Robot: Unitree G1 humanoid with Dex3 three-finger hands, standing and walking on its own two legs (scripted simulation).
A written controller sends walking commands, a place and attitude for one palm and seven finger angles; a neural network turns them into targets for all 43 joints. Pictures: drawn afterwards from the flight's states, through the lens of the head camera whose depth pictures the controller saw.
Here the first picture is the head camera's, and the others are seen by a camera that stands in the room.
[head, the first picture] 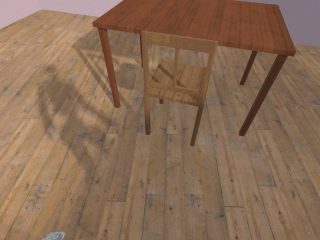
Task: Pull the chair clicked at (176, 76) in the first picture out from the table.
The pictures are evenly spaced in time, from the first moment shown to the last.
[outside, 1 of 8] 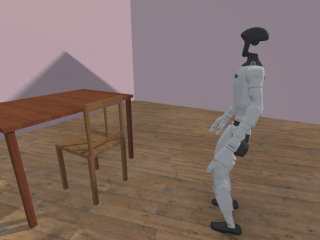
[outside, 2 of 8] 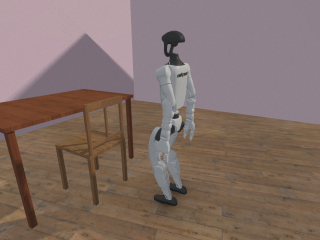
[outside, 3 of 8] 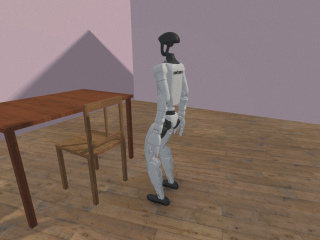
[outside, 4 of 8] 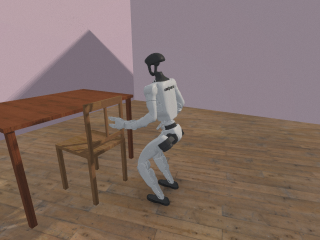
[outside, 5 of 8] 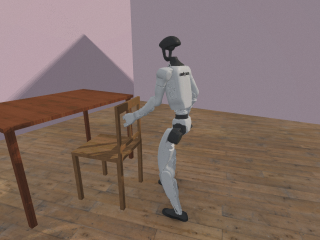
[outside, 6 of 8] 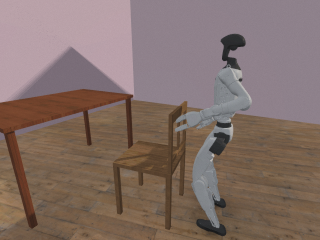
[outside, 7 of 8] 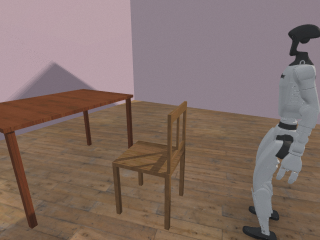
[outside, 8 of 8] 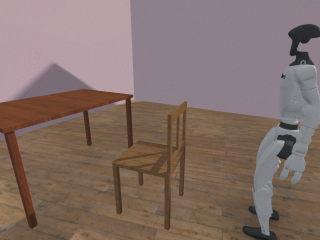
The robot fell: no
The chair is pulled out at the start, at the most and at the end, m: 0.00 0.59 0.59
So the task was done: yes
